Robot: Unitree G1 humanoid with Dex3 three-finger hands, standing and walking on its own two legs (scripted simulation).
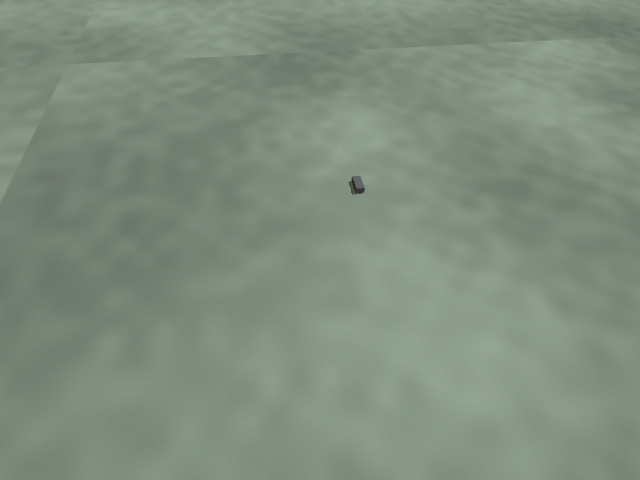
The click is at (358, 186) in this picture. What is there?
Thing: small brick
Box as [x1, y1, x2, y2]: [351, 176, 364, 192]
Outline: 352,176 351,180 355,191 363,192 364,187 360,177
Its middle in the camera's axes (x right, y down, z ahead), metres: +0.21 -0.25 +1.92
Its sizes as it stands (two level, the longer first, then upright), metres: 0.094 0.042 0.030
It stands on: the floor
